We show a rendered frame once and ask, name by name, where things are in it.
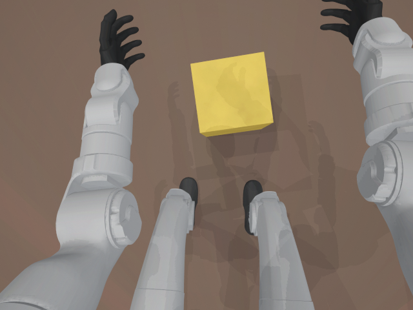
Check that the left robot shin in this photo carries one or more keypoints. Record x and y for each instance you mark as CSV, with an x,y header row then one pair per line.
x,y
176,192

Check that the right robot upper arm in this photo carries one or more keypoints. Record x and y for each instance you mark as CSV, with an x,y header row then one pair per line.
x,y
386,178

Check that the robot right forearm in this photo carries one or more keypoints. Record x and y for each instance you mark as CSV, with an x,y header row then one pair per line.
x,y
384,59

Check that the robot left foot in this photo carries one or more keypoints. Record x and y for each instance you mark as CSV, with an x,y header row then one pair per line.
x,y
189,185

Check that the robot right hand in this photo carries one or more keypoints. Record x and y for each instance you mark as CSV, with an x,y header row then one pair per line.
x,y
361,12

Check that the left robot upper arm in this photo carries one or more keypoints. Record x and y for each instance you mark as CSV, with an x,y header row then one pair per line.
x,y
93,228

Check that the robot left forearm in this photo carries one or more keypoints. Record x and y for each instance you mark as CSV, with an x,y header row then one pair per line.
x,y
104,160

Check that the robot left hand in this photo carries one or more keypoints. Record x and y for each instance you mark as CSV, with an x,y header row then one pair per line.
x,y
111,50

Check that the carton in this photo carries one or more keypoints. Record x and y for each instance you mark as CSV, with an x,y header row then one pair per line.
x,y
232,94

